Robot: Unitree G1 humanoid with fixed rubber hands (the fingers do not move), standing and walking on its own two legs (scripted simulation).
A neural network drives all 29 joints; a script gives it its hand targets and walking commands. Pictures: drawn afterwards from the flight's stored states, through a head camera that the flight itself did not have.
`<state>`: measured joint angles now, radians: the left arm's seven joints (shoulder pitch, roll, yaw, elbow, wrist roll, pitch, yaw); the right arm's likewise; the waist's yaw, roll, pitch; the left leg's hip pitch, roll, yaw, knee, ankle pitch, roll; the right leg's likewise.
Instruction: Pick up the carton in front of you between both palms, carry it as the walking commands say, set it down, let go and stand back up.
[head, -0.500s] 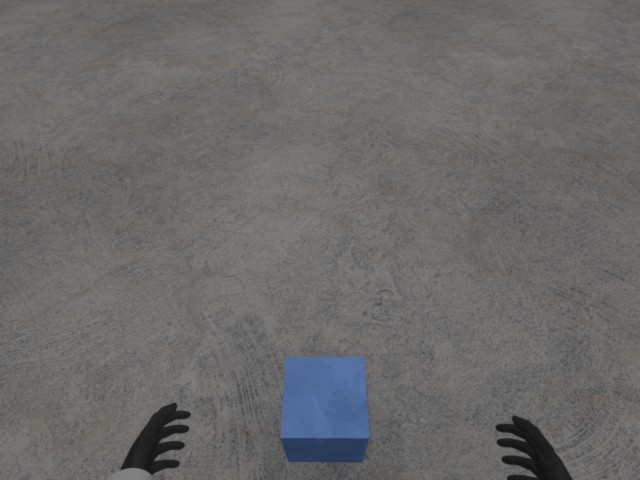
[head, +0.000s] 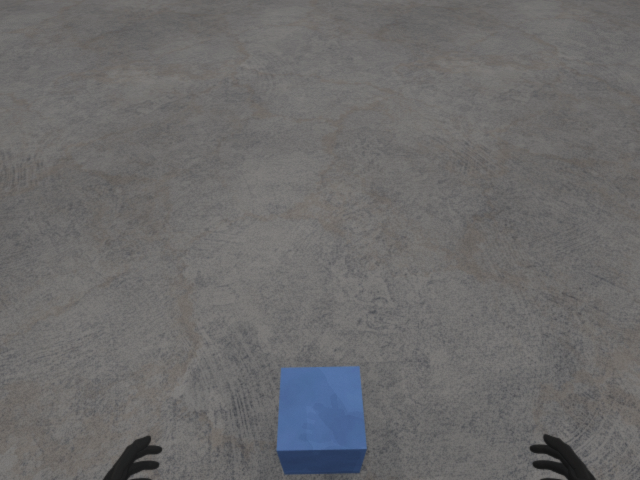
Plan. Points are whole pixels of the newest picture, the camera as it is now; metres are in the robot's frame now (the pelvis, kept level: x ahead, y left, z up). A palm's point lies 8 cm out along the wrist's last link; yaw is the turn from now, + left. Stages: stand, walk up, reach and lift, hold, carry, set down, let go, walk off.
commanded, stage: stand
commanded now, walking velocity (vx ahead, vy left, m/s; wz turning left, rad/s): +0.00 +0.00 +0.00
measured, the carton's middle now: (321, 421) +0.40 +0.03 -0.65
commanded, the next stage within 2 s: none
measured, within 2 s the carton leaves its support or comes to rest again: neither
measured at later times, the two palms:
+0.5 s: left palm out of the picture +0.08 +0.29 -0.09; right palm out of the picture +0.08 -0.31 -0.09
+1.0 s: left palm out of the picture +0.07 +0.30 -0.10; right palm out of the picture +0.07 -0.32 -0.09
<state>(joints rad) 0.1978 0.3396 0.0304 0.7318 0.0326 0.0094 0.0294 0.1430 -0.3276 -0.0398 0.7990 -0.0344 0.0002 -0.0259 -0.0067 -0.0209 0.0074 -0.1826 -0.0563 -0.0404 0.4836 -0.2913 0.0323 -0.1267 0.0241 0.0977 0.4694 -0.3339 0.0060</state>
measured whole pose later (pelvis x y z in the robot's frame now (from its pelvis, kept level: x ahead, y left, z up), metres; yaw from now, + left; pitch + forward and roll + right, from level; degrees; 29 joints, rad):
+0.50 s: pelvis -0.02 -0.01 +0.01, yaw +0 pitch -2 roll +0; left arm 0.18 0.36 0.02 0.87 0.02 -0.01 0.02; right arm 0.13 -0.36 -0.03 0.93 -0.03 -0.01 -0.02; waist -0.01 -0.02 0.02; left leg -0.15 -0.04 -0.05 0.41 -0.22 0.02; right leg -0.09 0.04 0.09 0.39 -0.26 -0.01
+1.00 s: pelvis -0.03 -0.01 +0.01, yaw +1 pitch -3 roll +0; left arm 0.14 0.38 0.01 0.96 0.02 -0.01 0.02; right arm 0.11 -0.38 -0.01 1.03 -0.02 -0.01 -0.01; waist 0.00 -0.01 0.03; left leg -0.13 -0.04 -0.06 0.36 -0.19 0.02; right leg -0.07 0.03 0.08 0.35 -0.23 -0.01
